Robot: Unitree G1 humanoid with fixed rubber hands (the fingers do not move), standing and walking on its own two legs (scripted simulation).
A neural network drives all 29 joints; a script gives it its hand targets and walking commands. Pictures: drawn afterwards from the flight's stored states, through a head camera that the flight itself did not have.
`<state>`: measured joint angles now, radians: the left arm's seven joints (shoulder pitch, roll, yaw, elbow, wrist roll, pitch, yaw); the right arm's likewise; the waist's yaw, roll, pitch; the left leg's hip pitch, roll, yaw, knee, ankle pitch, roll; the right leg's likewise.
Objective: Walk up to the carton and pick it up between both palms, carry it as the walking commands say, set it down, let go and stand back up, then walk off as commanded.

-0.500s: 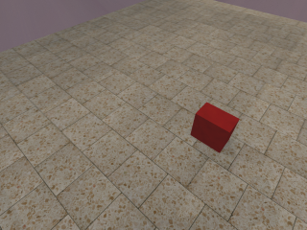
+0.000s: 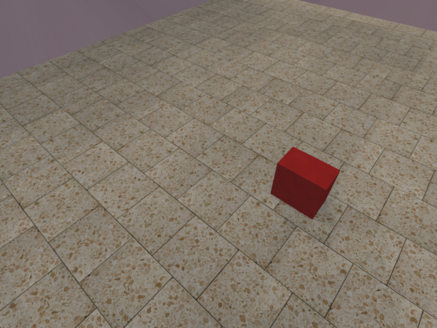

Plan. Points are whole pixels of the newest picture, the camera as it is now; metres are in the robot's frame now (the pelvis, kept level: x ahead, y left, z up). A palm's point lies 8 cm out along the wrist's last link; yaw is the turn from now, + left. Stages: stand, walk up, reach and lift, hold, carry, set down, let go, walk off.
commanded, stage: stand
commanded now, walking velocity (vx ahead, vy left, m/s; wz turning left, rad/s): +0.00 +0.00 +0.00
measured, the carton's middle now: (302, 182) +0.92 -0.44 -0.65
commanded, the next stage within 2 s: none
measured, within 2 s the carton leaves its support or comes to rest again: neither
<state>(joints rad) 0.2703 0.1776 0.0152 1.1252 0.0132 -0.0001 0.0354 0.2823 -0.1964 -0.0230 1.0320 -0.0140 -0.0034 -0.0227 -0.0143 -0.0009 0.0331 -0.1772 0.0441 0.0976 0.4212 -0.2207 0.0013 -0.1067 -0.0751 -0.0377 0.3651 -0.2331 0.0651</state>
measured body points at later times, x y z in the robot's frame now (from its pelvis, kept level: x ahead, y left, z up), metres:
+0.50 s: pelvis +0.00 +0.00 +0.00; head +0.01 +0.00 +0.45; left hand -0.02 +0.22 -0.16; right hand -0.01 -0.23 -0.16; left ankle +0.00 +0.11 -0.74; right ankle -0.02 -0.16 -0.74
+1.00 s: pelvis +0.00 +0.00 +0.00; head +0.01 +0.00 +0.45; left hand -0.03 +0.23 -0.16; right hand -0.01 -0.23 -0.16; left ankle +0.00 +0.11 -0.74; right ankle -0.02 -0.16 -0.74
